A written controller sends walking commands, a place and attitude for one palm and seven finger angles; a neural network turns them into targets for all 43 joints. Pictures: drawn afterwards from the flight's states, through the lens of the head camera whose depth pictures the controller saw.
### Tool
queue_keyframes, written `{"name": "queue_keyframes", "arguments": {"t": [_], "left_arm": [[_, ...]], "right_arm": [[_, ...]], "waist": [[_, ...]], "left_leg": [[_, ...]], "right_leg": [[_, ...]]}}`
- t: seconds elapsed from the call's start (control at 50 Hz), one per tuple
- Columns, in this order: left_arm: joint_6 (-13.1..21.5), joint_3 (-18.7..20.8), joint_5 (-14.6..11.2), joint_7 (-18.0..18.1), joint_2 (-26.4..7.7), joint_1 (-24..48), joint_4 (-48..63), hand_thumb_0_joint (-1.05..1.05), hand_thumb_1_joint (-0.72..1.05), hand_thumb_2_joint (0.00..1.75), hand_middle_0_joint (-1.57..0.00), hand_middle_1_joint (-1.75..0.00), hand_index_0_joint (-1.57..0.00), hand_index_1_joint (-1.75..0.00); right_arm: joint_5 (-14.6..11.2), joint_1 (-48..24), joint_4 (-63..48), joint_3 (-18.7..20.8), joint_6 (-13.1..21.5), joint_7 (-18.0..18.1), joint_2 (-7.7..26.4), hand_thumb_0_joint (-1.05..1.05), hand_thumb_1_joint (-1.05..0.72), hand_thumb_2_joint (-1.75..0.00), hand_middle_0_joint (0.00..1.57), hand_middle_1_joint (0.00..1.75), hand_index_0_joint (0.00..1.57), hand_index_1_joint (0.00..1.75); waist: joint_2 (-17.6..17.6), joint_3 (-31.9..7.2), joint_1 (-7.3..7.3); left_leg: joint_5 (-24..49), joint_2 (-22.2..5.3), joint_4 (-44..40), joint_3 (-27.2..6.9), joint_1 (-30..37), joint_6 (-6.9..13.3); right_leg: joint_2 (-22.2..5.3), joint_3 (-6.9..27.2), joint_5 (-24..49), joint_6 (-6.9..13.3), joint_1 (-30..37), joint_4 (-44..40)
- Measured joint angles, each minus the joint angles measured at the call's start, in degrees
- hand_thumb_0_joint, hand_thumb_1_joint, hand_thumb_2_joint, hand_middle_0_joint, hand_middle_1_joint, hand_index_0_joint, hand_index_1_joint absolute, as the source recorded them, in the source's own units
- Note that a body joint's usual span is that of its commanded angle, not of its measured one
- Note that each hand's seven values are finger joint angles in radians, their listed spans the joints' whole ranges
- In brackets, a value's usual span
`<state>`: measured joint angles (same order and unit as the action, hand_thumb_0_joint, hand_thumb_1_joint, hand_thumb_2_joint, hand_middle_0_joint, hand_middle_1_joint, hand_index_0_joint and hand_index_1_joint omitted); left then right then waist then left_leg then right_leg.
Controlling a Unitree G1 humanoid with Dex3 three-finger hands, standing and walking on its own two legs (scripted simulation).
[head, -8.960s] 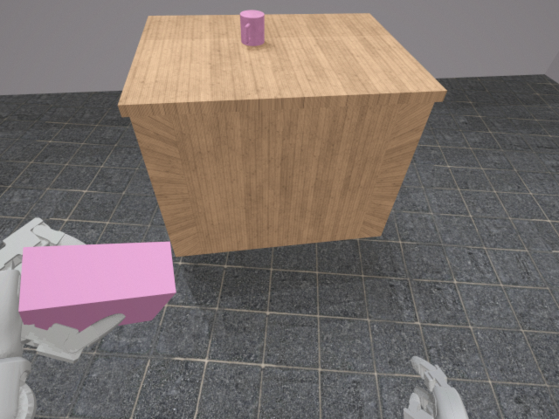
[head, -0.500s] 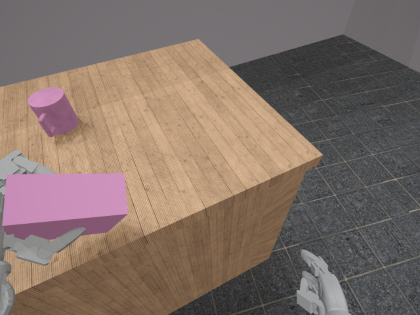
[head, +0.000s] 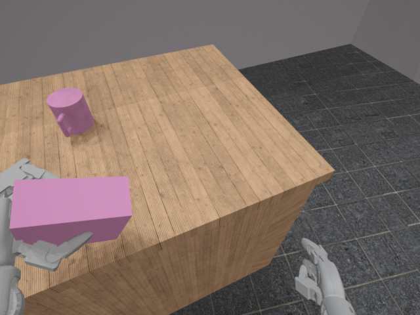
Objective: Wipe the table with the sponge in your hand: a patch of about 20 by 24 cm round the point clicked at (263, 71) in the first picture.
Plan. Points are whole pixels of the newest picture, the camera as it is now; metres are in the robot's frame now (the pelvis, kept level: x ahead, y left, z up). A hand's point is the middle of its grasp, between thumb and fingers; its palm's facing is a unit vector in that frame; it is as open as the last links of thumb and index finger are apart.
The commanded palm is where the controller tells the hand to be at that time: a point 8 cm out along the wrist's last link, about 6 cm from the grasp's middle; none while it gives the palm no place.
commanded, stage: come to a stop and stand still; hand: left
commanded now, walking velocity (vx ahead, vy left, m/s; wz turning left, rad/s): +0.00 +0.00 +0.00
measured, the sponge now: (91, 213) +0.23 +0.20 +0.14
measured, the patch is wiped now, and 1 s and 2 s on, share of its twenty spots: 0.00 0.00 0.00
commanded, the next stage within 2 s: look again from close up in 0.36 s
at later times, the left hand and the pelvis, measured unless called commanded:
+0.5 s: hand (40, 213) +0.21 +0.25 +0.16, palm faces +0.39 -0.78 -0.48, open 9.8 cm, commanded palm +0.14 +0.28 +0.17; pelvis -0.02 +0.00 +0.00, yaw +1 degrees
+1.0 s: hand (42, 185) +0.25 +0.27 +0.17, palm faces +0.38 -0.86 -0.35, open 9.8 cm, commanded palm +0.19 +0.30 +0.17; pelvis +0.02 +0.02 +0.00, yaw -1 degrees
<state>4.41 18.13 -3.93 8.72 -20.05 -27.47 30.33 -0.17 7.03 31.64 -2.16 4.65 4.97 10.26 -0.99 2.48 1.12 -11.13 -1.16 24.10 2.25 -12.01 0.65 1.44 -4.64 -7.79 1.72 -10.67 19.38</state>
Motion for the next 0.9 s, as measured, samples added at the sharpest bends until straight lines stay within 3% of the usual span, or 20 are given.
{"name": "queue_keyframes", "arguments": {"t": [0.16, 0.46, 0.48, 0.5, 0.54, 0.6, 0.7, 0.76, 0.9], "left_arm": [[-1.7, -0.5, 0.7, 0.5, 2.1, 2.5, -4.2, 0.00, -0.48, 1.01, -0.78, -1.34, -0.78, -1.34], [0.0, 0.0, 1.3, 0.3, 0.8, 0.3, -3.6, 0.00, -0.48, 1.01, -0.78, -1.34, -0.78, -1.34], [0.0, 0.6, 3.3, -1.3, -1.4, 3.1, -4.1, 0.00, -0.48, 1.01, -0.78, -1.34, -0.78, -1.34], [2.2, 1.8, 4.3, -2.7, -4.6, 7.5, -6.6, 0.00, -0.48, 1.01, -0.78, -1.34, -0.78, -1.34], [6.0, 4.6, 3.3, -3.6, -7.9, 13.6, -12.3, 0.00, -0.48, 1.01, -0.78, -1.34, -0.78, -1.34], [7.6, 6.4, 1.0, -3.0, -5.7, 12.2, -12.6, 0.00, -0.48, 1.01, -0.78, -1.34, -0.78, -1.34], [8.9, 0.3, 1.5, -4.0, -0.8, 3.3, -6.3, 0.00, -0.48, 1.01, -0.78, -1.34, -0.78, -1.34], [9.1, -1.1, 2.1, -4.7, -1.0, 2.1, -5.4, 0.00, -0.48, 1.01, -0.78, -1.34, -0.78, -1.34], [8.7, 3.5, 1.5, -3.4, -2.7, 5.9, -4.0, 0.00, -0.48, 1.01, -0.78, -1.34, -0.78, -1.34]], "right_arm": [[-0.1, 3.2, 1.3, -0.2, -0.7, -0.3, 0.6, 0.01, -0.90, -0.90, 0.20, 0.30, 0.21, 0.30], [-0.3, 6.2, 2.8, 1.5, -0.9, -1.0, 2.2, 0.01, -0.91, -0.90, 0.20, 0.30, 0.21, 0.30], [-0.2, 6.9, 2.3, 1.9, -0.2, -0.9, 2.2, 0.01, -0.91, -0.90, 0.20, 0.30, 0.21, 0.30], [-0.2, 7.4, 2.6, 2.0, 0.9, -0.8, 2.1, 0.01, -0.91, -0.90, 0.20, 0.30, 0.20, 0.30], [-0.3, 7.0, 3.5, 1.6, 1.7, -1.6, 2.1, 0.01, -0.91, -0.90, 0.20, 0.30, 0.20, 0.30], [-0.7, 6.4, 3.1, 1.5, 3.0, -3.4, 2.6, 0.01, -0.91, -0.90, 0.20, 0.30, 0.21, 0.30], [-0.7, 7.0, 2.5, 1.5, 4.6, -3.7, 2.5, 0.01, -0.91, -0.90, 0.20, 0.30, 0.21, 0.30], [-0.5, 7.1, 2.4, 1.1, 4.9, -3.3, 1.5, 0.01, -0.91, -0.90, 0.20, 0.30, 0.20, 0.30], [-0.2, 4.5, 2.2, 0.2, 5.4, -3.9, 0.0, 0.01, -0.91, -0.90, 0.20, 0.30, 0.21, 0.30]], "waist": [[-0.8, -1.1, 0.44], [-1.3, -0.1, -1.60], [-1.2, 0.2, -0.59], [-0.7, 0.4, 0.40], [0.2, 0.7, 1.78], [0.5, 0.7, 1.36], [1.6, -0.2, 0.17], [3.0, 0.2, 0.18], [4.1, 1.5, 0.66]], "left_leg": [[1.6, 0.2, -1.5, 0.0, 0.6, 0.3], [1.8, 0.1, -1.1, -0.2, 0.1, 0.2], [1.4, -0.2, 0.2, -0.3, -1.1, 0.1], [1.1, -0.3, 1.6, -0.8, -2.5, 0.1], [0.6, -0.6, 2.9, -0.7, -3.9, -0.3], [0.1, -0.4, 2.9, 0.7, -3.3, 0.1], [-1.2, 0.7, 2.5, 1.8, -1.9, 1.1], [-1.9, 1.3, 2.4, 1.6, -1.2, 1.4], [-3.6, 1.7, 3.6, 0.9, -0.3, 1.7]], "right_leg": [[-0.1, -0.1, 2.0, -0.2, 1.1, -2.3], [0.0, -0.1, 1.9, 0.1, 0.3, -1.5], [0.2, -0.4, 1.7, -0.1, -0.3, -0.9], [0.2, -1.0, 1.3, 0.0, -1.7, 0.4], [0.4, -0.9, 0.7, 0.5, -3.3, 2.0], [0.3, 0.8, 0.0, 0.3, -3.9, 3.3], [-0.7, 2.0, -1.8, -0.7, -3.6, 4.7], [-1.3, 1.8, -2.9, -1.0, -3.0, 5.4], [-1.8, 1.2, -4.5, -1.5, -1.5, 5.9]]}}
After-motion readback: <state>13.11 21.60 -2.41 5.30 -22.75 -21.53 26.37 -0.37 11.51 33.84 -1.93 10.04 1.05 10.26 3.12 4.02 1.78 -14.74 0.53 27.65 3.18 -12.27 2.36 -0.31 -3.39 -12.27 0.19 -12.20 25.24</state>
